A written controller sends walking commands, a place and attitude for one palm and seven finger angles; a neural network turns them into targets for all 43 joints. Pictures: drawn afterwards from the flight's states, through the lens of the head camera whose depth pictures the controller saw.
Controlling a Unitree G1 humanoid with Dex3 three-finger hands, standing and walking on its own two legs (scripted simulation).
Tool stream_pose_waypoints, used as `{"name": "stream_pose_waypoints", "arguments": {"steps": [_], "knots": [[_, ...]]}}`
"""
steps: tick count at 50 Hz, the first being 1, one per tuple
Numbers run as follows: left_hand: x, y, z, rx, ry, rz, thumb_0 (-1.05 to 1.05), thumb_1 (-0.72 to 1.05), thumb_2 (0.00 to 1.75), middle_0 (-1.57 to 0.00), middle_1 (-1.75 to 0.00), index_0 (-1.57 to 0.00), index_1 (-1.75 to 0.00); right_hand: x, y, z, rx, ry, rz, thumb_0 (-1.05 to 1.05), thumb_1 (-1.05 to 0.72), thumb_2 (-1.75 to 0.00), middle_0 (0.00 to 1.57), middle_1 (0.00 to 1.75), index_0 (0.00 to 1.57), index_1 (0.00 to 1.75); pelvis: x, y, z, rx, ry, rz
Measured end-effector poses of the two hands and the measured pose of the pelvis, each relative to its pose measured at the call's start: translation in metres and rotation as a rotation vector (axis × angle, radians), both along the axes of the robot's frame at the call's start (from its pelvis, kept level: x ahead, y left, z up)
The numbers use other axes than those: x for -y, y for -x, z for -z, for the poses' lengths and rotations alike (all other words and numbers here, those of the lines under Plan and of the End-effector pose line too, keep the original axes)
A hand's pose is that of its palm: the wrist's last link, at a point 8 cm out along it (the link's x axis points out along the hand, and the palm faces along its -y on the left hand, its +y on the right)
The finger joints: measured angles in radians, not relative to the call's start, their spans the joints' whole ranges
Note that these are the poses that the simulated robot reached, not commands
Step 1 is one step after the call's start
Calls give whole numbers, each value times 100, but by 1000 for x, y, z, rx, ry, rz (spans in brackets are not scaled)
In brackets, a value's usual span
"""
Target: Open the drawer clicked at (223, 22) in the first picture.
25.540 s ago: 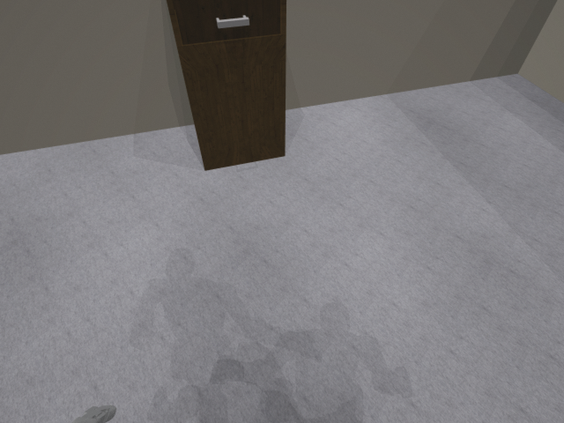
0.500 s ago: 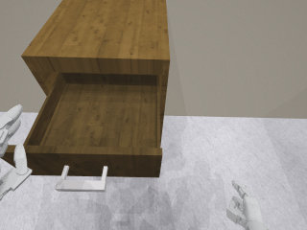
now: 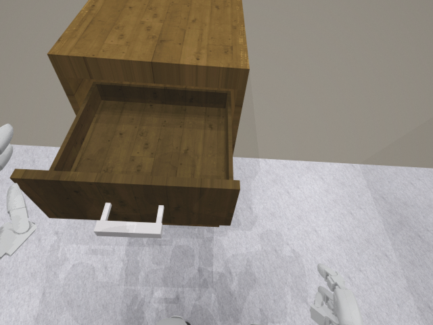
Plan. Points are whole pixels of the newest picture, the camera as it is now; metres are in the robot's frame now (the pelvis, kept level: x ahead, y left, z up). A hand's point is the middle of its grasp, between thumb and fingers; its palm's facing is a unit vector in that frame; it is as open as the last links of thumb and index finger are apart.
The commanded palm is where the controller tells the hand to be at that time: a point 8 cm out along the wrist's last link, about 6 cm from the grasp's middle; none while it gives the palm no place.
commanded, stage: step back with the hand held close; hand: left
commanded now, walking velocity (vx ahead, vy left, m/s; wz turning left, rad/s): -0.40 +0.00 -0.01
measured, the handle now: (132, 219) +0.30 +0.19 -0.02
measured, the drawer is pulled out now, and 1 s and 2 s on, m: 0.29 0.29 0.29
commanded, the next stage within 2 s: stop stepping back and stand still in 0.44 s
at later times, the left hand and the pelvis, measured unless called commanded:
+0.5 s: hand out of the picture +0.09 +0.19 +0.15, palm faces +0.26 -0.83 -0.49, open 7.4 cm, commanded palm +0.02 +0.24 +0.19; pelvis -0.12 -0.04 +0.00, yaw -1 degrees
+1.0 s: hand out of the picture -0.06 +0.15 +0.17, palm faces +0.35 -0.82 -0.45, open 7.4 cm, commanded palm -0.12 +0.21 +0.19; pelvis -0.24 -0.08 +0.00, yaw +2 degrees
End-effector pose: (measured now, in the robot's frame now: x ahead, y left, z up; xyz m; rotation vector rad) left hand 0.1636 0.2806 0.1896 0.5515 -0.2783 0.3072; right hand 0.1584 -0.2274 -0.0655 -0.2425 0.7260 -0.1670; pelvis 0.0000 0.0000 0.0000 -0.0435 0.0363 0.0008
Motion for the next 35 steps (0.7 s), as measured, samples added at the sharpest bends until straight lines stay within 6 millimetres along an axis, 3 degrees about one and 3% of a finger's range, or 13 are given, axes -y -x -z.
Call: {"name": "stream_pose_waypoints", "arguments": {"steps": [5,11,16,22,27,35], "knots": [[15,7,-5,-5,8,49,1,89,90,-21,-31,-21,-30,-2,11,0,10,-29,-33,1,-90,-90,20,30,20,30,8,15,-3,-25,-8,46],[51,23,0,-70,-9,147,1,89,90,-21,-31,-21,-30,13,27,8,42,-69,-60,1,-90,-90,20,30,20,30,26,55,1,-27,-5,73],[67,57,-6,-103,-27,182,1,89,90,-22,-31,-21,-30,39,58,4,13,-72,22,1,-90,-90,20,30,20,30,36,74,-4,-17,-21,54],[49,88,6,-123,4,55,1,89,90,-22,-31,-21,-30,56,87,-5,-25,22,56,1,-90,-90,20,30,20,30,36,95,-7,-40,-42,20],[54,118,14,-118,24,55,1,89,90,-21,-31,-21,-30,54,110,-5,4,7,20,1,-90,-90,20,30,20,30,42,132,-4,-20,-64,20],[88,190,-9,-81,-53,65,1,89,90,-22,-31,-21,-30,51,168,6,58,-100,-34,1,-90,-90,20,30,20,30,68,188,2,32,-42,20]]}}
